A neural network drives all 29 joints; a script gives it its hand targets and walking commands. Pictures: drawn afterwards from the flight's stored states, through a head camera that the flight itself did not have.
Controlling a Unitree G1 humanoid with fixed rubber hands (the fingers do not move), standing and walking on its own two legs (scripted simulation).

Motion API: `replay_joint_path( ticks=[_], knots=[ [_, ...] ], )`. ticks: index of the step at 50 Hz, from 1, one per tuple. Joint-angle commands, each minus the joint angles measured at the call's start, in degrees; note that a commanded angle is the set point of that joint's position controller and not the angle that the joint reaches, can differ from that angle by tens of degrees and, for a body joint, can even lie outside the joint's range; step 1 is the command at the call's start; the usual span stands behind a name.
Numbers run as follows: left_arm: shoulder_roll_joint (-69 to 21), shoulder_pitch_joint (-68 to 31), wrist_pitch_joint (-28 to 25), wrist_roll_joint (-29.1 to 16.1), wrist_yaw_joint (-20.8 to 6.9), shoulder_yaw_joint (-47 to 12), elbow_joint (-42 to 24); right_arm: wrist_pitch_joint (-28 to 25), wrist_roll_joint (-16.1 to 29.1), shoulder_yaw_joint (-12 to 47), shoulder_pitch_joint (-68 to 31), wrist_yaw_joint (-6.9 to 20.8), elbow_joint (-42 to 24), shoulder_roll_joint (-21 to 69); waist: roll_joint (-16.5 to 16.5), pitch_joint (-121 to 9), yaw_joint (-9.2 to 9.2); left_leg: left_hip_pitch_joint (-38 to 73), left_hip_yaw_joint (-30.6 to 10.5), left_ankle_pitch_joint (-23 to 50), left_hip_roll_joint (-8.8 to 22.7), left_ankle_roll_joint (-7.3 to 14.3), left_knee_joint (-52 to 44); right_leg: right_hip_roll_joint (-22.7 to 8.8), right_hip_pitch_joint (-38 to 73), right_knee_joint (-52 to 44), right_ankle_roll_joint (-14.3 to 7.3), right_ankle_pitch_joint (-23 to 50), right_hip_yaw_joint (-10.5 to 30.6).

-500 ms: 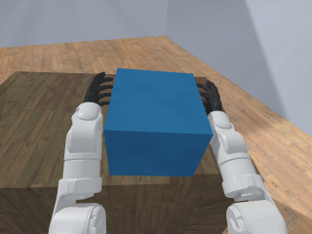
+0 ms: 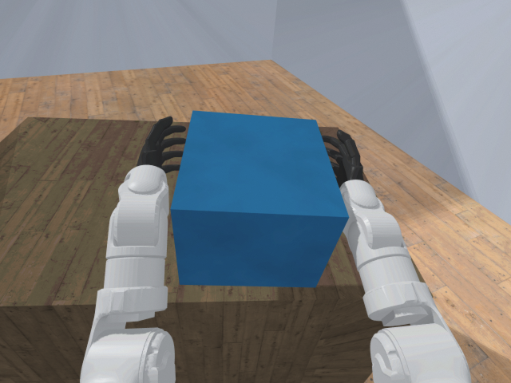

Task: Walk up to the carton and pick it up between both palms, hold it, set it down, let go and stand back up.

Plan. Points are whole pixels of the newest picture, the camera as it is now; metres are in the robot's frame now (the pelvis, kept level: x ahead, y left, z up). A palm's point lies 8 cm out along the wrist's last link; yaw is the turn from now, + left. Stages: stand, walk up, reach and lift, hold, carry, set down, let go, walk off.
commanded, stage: hold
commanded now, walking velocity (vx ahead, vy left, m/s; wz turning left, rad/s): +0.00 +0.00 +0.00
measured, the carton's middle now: (252, 196) +0.35 +0.01 +0.16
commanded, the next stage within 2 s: set down in 0.26 s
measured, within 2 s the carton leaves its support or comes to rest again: neither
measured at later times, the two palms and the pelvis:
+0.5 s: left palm (156, 161) +0.37 +0.15 +0.22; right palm (351, 176) +0.37 -0.15 +0.20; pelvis +0.00 +0.00 +0.00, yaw +0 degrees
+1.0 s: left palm (167, 179) +0.39 +0.14 +0.16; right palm (342, 195) +0.39 -0.15 +0.14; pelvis +0.02 -0.01 +0.00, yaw +1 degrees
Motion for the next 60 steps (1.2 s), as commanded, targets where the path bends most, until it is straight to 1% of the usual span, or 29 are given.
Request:
replay_joint_path(
  ticks=[1,2,4,6,8,9,11,13,14,17,19,23,26,28,31,33,34,37,38,41,44,46,47,51,52,53,54,56,60],
  knots=[
    [-34.86,-35.05,-3.52,-6.96,-7.77,-25.72,-5.7,-4.18,4.66,23.81,-45.34,5.2,-17.65,34.96,3.35,-21.81,-0.63,8.14,2.35,11.34,-1.88,-0.46,-1.59,2.23,1.58,-1.15,2.61,9.07,-1.52],
    [-34.8,-34.74,-3.52,-7.16,-7.71,-25.8,-5.87,-4.23,4.62,23.89,-45.06,5.37,-17.68,34.75,3.2,-22.18,-0.56,8.55,2.33,12.01,-1.77,-0.57,-1.51,2.44,1.63,-1.25,2.41,8.92,-1.58],
    [-35.12,-35.87,-3.63,-7.52,-7.69,-26.45,-6.04,-4.25,4.48,23.04,-45.1,5.52,-17.05,34.43,4.15,-22.07,-1.37,9.35,2.16,12.98,-1.68,-1.07,-1.23,2.44,0.85,-1.35,2.24,9.04,-1.61],
    [-35.44,-33.98,-3.38,-7.66,-7.79,-27.01,-5.5,-4.63,4.81,23.82,-45.77,5.25,-19.5,34.19,3.94,-23.15,-1.31,10.13,1.96,15.02,-1.8,-1.19,-0.42,2.61,1.78,-1.37,2.34,11.11,-1.65],
    [-35.48,-34.41,-3.57,-7.35,-7.65,-26.81,-5.94,-4.51,4.79,23.87,-45.45,5.26,-18.83,34.15,4.23,-22.63,-1.21,9.88,1.89,14.6,-1.68,-1.21,-0.6,2.5,1.34,-1.28,2.3,10.58,-1.73],
    [-35.21,-33.52,-3.39,-6.86,-7.64,-26.35,-5.97,-4.52,4.98,24.38,-45.08,5.25,-19.01,34.52,4.0,-21.98,-0.61,9.32,2.03,14.45,-1.84,-1.0,-0.67,2.41,1.95,-1.26,2.41,10.77,-1.62],
    [-34.85,-35.02,-3.53,-7.01,-7.6,-26.12,-5.7,-4.67,4.68,23.9,-46.25,5.42,-18.8,34.62,3.68,-21.88,-0.44,8.3,2.21,11.96,-1.9,-0.6,-1.34,2.29,1.5,-1.34,2.44,8.99,-1.63],
    [-34.62,-34.54,-3.42,-6.8,-7.61,-25.66,-5.41,-4.64,4.62,24.02,-45.94,5.49,-18.36,34.79,3.5,-22.29,-0.21,8.68,2.41,12.35,-1.92,-0.4,-1.26,2.29,1.85,-1.23,2.47,9.61,-1.53],
    [-35.15,-35.98,-3.46,-7.34,-7.61,-27.14,-5.62,-4.82,5.18,23.25,-48.39,5.74,-19.55,34.07,4.39,-24.47,-0.97,9.88,2.44,12.5,-1.85,-1.06,-0.97,2.61,1.17,-1.15,2.59,9.68,-2.13],
    [-35.78,-37.9,-4.79,-8.24,-7.16,-27.76,-5.95,-5.22,5.01,23.16,-49.39,6.11,-19.88,34.43,4.88,-25.87,-0.88,11.23,2.15,13.5,-1.82,-1.4,-0.35,2.71,0.01,-1.05,2.66,9.69,-2.28],
    [-35.44,-37.88,-6.09,-7.39,-7.28,-26.3,-3.66,-5.98,3.09,21.07,-47.78,6.44,-16.46,34.07,4.31,-23.82,-1.44,11.24,2.13,10.79,-1.57,-1.18,-1.44,2.52,-1.08,-1.4,2.76,7.46,-2.6],
    [-32.56,-34.09,-8.74,-2.65,-9.18,-18.53,3.08,-10.62,-2.69,15.11,-45.0,8.09,-9.82,31.71,3.31,-17.57,0.5,8.57,3.8,4.72,-1.56,-0.19,-4.31,1.58,-0.41,-2.31,2.63,2.44,-3.45],
    [-30.94,-31.64,-11.61,-0.78,-10.4,-15.99,5.02,-15.54,-6.15,12.42,-43.1,9.34,-7.19,29.92,2.89,-16.79,1.26,8.49,5.03,6.1,-1.37,-0.21,-4.67,1.55,1.25,-2.32,2.32,2.94,-4.45],
    [-30.51,-31.74,-13.3,-0.23,-10.81,-15.52,5.71,-18.35,-8.23,10.68,-42.36,10.05,-5.72,28.9,2.93,-15.96,1.22,8.23,5.62,5.99,-1.24,-0.34,-4.93,1.38,1.29,-2.48,2.14,1.95,-4.94],
    [-29.98,-30.21,-14.83,-0.21,-10.99,-16.22,6.05,-21.48,-10.25,10.7,-41.07,10.16,-5.79,28.25,1.77,-15.97,1.08,8.45,6.4,8.07,-1.33,-0.08,-4.35,1.16,2.54,-2.44,2.38,4.32,-5.17],
    [-30.47,-30.7,-16.07,-1.4,-10.71,-18.42,5.17,-23.48,-10.19,12.21,-42.2,9.74,-8.32,28.92,1.27,-19.55,0.93,8.7,6.39,11.01,-1.56,-0.14,-3.06,1.07,4.05,-1.66,2.64,8.68,-5.08],
    [-30.98,-30.46,-16.61,-1.89,-10.41,-19.48,4.77,-24.14,-10.04,13.11,-42.12,9.53,-8.81,29.13,1.52,-20.48,0.77,9.27,6.14,12.88,-1.49,-0.31,-2.46,1.11,4.74,-1.22,2.66,11.1,-5.03],
    [-31.76,-32.14,-18.53,-3.06,-9.29,-21.73,3.82,-25.52,-9.88,14.33,-42.21,9.26,-9.43,29.68,2.54,-23.06,0.79,9.68,5.81,14.25,-1.45,-0.74,-1.58,0.92,4.34,-0.77,2.72,12.67,-5.1],
    [-31.8,-31.91,-18.9,-3.37,-9.02,-22.03,4.39,-25.86,-9.72,15.23,-43.13,9.17,-10.45,29.79,1.97,-24.26,1.02,9.47,5.71,14.61,-1.51,-0.43,-1.32,0.83,4.88,-0.66,2.86,13.78,-4.93],
    [-33.35,-32.64,-20.18,-4.13,-8.1,-24.43,3.68,-26.18,-9.16,16.44,-42.65,8.83,-10.11,30.4,3.05,-26.95,0.5,11.05,4.97,17.51,-1.29,-1.33,-0.28,1.01,4.45,-0.18,2.78,16.5,-4.93],
    [-33.59,-31.92,-20.85,-4.18,-7.68,-23.92,3.82,-25.83,-8.8,17.33,-41.33,8.72,-9.01,30.85,2.42,-27.14,0.8,10.89,4.53,19.08,-1.26,-1.27,0.09,0.99,4.94,0.01,2.95,19.13,-4.51],
    [-33.68,-31.53,-21.15,-3.81,-7.57,-23.77,3.96,-25.77,-8.16,17.66,-40.76,8.61,-8.82,31.01,2.96,-27.83,0.93,10.63,4.43,20.62,-1.33,-1.62,0.43,1.01,5.84,0.47,3.06,21.54,-4.43],
    [-33.51,-31.16,-21.24,-3.35,-7.43,-23.33,4.23,-25.43,-8.04,17.43,-39.68,8.66,-7.36,30.87,3.52,-26.54,1.07,10.18,4.38,20.82,-1.35,-1.85,0.29,1.02,5.92,0.59,2.98,21.59,-4.35],
    [-32.78,-28.86,-20.88,-2.21,-7.79,-21.49,5.49,-24.91,-8.45,16.57,-37.09,8.79,-5.29,30.23,2.85,-23.6,1.01,9.17,4.49,19.5,-1.44,-1.81,-0.63,1.0,6.5,0.43,3.27,21.92,-4.33],
    [-31.87,-27.39,-20.17,-2.5,-8.51,-20.13,7.56,-24.74,-8.36,17.41,-39.63,8.45,-6.32,30.41,-0.35,-22.28,2.32,7.63,5.15,17.1,-2.01,-0.64,-1.23,0.44,7.57,0.06,4.2,23.61,-3.32],
    [-31.98,-28.25,-20.22,-2.54,-8.77,-19.94,7.14,-24.67,-8.43,16.96,-38.87,8.26,-5.26,30.7,0.2,-22.45,1.56,6.59,5.23,16.08,-1.87,-0.74,-2.04,0.45,8.64,0.81,4.36,25.06,-3.25],
    [-32.06,-28.33,-20.29,-2.54,-8.84,-19.96,6.93,-24.8,-8.46,16.73,-39.04,8.36,-5.32,30.59,0.92,-22.7,1.91,6.43,5.29,16.63,-1.86,-1.07,-1.9,0.46,8.95,0.96,4.14,25.48,-3.36],
    [-32.49,-29.22,-20.94,-2.62,-8.54,-20.54,6.79,-25.21,-8.67,16.09,-39.14,8.61,-5.04,30.41,1.78,-23.74,1.67,7.62,5.27,18.38,-1.66,-1.74,-1.27,0.8,8.14,0.87,3.74,25.29,-3.69],
    [-33.52,-30.72,-22.87,-2.71,-7.42,-21.36,8.1,-26.12,-9.73,13.72,-38.91,9.3,-3.03,29.62,3.44,-24.54,1.39,10.69,5.04,20.62,-1.02,-2.97,-0.25,1.42,4.21,-0.05,2.88,21.57,-4.58]
  ],
)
